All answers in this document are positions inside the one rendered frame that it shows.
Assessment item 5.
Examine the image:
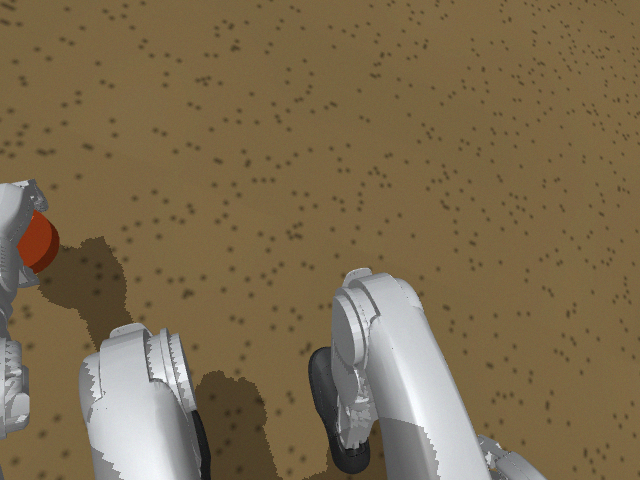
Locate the right robot foot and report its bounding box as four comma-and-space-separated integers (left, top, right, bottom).
308, 347, 370, 474

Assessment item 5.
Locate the left robot foot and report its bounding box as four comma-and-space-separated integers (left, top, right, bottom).
191, 410, 211, 480

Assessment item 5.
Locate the right robot hand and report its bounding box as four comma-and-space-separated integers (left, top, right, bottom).
477, 434, 548, 480

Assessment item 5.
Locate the left robot hand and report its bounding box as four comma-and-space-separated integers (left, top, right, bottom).
0, 179, 49, 288

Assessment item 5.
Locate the left robot arm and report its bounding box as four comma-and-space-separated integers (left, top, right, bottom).
0, 237, 29, 480

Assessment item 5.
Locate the tin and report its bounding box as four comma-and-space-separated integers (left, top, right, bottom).
17, 209, 60, 274

